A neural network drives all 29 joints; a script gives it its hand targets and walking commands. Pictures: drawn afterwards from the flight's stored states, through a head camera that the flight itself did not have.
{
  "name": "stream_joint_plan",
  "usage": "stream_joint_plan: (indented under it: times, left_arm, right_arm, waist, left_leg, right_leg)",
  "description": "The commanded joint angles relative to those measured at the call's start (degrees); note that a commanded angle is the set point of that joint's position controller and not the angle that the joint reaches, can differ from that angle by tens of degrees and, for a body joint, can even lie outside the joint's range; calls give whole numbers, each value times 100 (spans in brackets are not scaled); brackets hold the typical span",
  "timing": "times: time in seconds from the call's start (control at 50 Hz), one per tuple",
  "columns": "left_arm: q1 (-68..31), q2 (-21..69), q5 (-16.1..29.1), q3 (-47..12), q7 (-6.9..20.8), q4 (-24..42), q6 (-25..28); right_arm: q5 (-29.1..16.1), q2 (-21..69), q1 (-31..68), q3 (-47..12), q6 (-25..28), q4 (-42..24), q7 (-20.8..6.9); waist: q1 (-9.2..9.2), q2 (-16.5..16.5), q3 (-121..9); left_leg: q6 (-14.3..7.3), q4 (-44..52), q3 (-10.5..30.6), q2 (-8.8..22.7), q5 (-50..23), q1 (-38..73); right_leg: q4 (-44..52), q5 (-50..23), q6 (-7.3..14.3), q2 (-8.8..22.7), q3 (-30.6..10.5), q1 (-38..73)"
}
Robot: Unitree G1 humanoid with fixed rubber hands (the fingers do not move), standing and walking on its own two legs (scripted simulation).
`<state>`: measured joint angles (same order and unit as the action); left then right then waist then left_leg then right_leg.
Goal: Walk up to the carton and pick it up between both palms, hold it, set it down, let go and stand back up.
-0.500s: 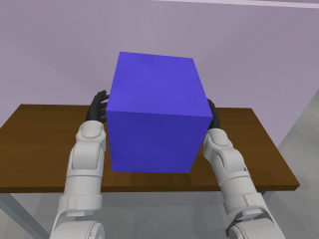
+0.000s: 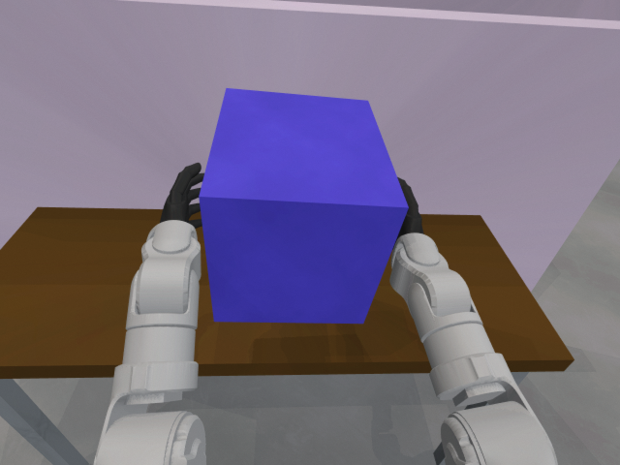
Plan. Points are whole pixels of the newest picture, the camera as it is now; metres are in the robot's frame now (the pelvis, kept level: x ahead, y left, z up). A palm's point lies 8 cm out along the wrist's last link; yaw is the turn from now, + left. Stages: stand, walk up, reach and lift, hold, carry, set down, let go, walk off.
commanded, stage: hold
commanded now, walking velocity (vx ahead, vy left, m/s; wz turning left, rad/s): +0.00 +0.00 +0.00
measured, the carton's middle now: (294, 205) +0.40 +0.00 +0.18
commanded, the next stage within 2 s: none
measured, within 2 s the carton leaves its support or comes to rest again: neither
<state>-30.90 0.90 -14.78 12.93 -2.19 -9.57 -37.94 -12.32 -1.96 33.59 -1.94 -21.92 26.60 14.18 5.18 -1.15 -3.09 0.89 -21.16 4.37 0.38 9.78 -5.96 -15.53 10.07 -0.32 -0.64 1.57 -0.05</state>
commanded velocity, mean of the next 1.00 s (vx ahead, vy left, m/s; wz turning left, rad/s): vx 0.00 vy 0.00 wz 0.00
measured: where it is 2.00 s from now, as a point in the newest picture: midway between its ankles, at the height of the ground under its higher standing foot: outside the picture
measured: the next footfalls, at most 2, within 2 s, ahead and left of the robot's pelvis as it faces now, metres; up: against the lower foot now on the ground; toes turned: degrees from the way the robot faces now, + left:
none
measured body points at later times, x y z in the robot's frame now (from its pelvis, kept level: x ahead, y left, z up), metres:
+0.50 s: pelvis -0.01 +0.00 +0.00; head -0.06 +0.02 +0.45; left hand +0.37 +0.15 +0.19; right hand +0.37 -0.14 +0.18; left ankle +0.03 +0.12 -0.75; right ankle -0.01 -0.12 -0.75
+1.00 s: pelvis +0.01 +0.00 +0.00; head -0.05 +0.02 +0.45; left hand +0.37 +0.15 +0.18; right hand +0.37 -0.14 +0.17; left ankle +0.03 +0.12 -0.75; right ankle -0.01 -0.12 -0.75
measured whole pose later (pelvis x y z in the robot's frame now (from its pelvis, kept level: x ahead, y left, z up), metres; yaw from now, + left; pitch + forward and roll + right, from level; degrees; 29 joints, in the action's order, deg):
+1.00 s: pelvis +0.01 +0.00 +0.00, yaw +0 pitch -4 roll -1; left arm -29.2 0.6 -12.8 11.7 -3.6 -7.4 -38.9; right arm -13.7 -2.4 32.7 -2.3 -23.3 24.3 14.7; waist 4.7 -0.7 -3.9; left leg 0.8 -21.7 4.8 0.3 10.4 -7.4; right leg -15.6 10.5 -0.3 -0.8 1.5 -1.3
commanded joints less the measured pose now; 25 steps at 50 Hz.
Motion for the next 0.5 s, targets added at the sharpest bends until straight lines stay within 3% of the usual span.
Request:
stream_joint_plan:
  times: [0.0, 0.04, 0.06, 0.08, 0.1, 0.14, 0.16, 0.18, 0.2, 0.22, 0.24, 0.28, 0.32, 0.34, 0.38, 0.4, 0.42, 0.44, 0.46, 0.48]
  left_arm:
    - [-4348, 4106, 1105, -3469, 875, 1354, 572]
    - [-4194, 4044, 1006, -3445, 870, 1356, 546]
    - [-4290, 4097, 1138, -3520, 851, 1503, 549]
    - [-4419, 4082, 1143, -3459, 849, 1371, 536]
    - [-4427, 3975, 1158, -3380, 850, 1231, 556]
    - [-4576, 3892, 1119, -3338, 819, 1137, 551]
    - [-4609, 3944, 1082, -3290, 825, 1003, 543]
    - [-4797, 3935, 1087, -3261, 831, 913, 545]
    - [-4765, 3977, 1076, -3226, 804, 776, 531]
    - [-4821, 3935, 1126, -3187, 795, 853, 546]
    - [-4866, 3882, 1129, -3261, 784, 873, 575]
    - [-5000, 4078, 1323, -3355, 757, 889, 598]
    - [-5044, 4098, 1243, -3210, 772, 700, 611]
    - [-5140, 4087, 1204, -3202, 803, 782, 646]
    - [-4871, 4123, 1216, -3182, 798, 706, 636]
    - [-4734, 4026, 1127, -3022, 830, 403, 571]
    - [-4762, 3937, 1012, -2943, 872, 294, 551]
    - [-4703, 4001, 942, -2867, 892, 217, 518]
    - [-4738, 3894, 957, -2760, 916, 248, 517]
    - [-4833, 3852, 999, -2809, 911, 442, 575]
  right_arm:
    - [-669, 3831, 4990, -2492, 480, -2530, -681]
    - [-639, 3820, 4801, -2513, 456, -2538, -678]
    - [-658, 3698, 4927, -2589, 484, -2728, -684]
    - [-686, 3750, 5005, -2507, 462, -2665, -673]
    - [-638, 3740, 5116, -2540, 424, -2560, -680]
    - [-623, 3841, 5206, -2378, 423, -2503, -708]
    - [-555, 3811, 5262, -2348, 426, -2366, -725]
    - [-544, 3812, 5441, -2266, 431, -2330, -740]
    - [-512, 3803, 5454, -2249, 440, -2164, -773]
    - [-529, 3770, 5580, -2172, 463, -2116, -784]
    - [-525, 3926, 5527, -2170, 473, -2103, -802]
    - [-599, 3929, 5673, -2156, 506, -2185, -793]
    - [-503, 3897, 5478, -2104, 429, -1885, -750]
    - [-420, 3938, 5537, -2024, 436, -1921, -754]
    - [-554, 3868, 5429, -2074, 432, -1932, -752]
    - [-542, 3775, 5392, -2077, 414, -1833, -711]
    - [-360, 3746, 5268, -1912, 356, -1532, -699]
    - [-375, 3718, 5210, -1892, 355, -1549, -722]
    - [-387, 3743, 5258, -1911, 337, -1462, -748]
    - [-432, 3843, 5342, -1962, 406, -1703, -756]
  waist:
    - [23, 559, -2619]
    - [75, 565, -2380]
    - [-23, 389, -2350]
    - [5, 355, -2339]
    - [-96, 203, -2302]
    - [-88, 361, -2203]
    - [-157, 319, -2141]
    - [-115, 314, -2084]
    - [-192, 397, -2116]
    - [-126, 362, -2186]
    - [-173, 341, -2441]
    - [-86, 436, -2530]
    - [12, 315, -2401]
    - [-37, 439, -2427]
    - [10, 343, -2598]
    - [92, 365, -2330]
    - [100, 307, -1998]
    - [63, 363, -2145]
    - [-8, 136, -2130]
    - [-58, 296, -2297]
  left_leg:
    - [320, -249, -193, -390, -2355, 1472]
    - [289, -209, -180, -326, -2290, 1432]
    - [308, -204, -194, -338, -2324, 1376]
    - [292, -213, -175, -336, -2113, 1431]
    - [166, -96, -209, -348, -1768, 1267]
    - [140, -38, -234, -334, -1349, 1093]
    - [96, 57, -230, -314, -1186, 980]
    - [94, 152, -288, -326, -930, 888]
    - [68, 150, -271, -310, -936, 853]
    - [78, 151, -277, -283, -958, 908]
    - [65, 153, -265, -292, -1006, 960]
    - [81, 41, -248, -307, -1159, 1050]
    - [85, 34, -268, -320, -1081, 1146]
    - [91, 62, -233, -320, -1039, 1054]
    - [122, 21, -236, -316, -1477, 1271]
    - [121, -26, -238, -300, -1484, 1315]
    - [82, 68, -276, -302, -1101, 1073]
    - [98, 125, -326, -323, -1136, 1115]
    - [62, 216, -294, -291, -1100, 1009]
    - [84, 162, -335, -308, -1170, 1118]
  right_leg:
    - [-48, -1852, -307, -353, 154, 40]
    - [-20, -1689, -247, -365, 170, -99]
    - [37, -1597, -268, -379, 190, -35]
    - [55, -1433, -284, -385, 206, -142]
    - [88, -1230, -303, -313, 152, -150]
    - [118, -898, -269, -282, 126, -268]
    - [122, -644, -253, -298, 112, -297]
    - [160, -422, -282, -295, 118, -248]
    - [204, -514, -245, -253, 45, -310]
    - [194, -490, -238, -289, 130, -299]
    - [182, -496, -253, -290, 94, -252]
    - [140, -564, -234, -308, 124, -226]
    - [202, -513, -255, -287, 129, -318]
    - [194, -391, -242, -294, 107, -390]
    - [164, -914, -286, -345, 153, -271]
    - [166, -932, -210, -303, 135, -276]
    - [255, -607, -267, -241, 83, -396]
    - [211, -738, -251, -266, 143, -224]
    - [245, -609, -264, -272, 102, -129]
    - [220, -706, -255, -291, 138, -112]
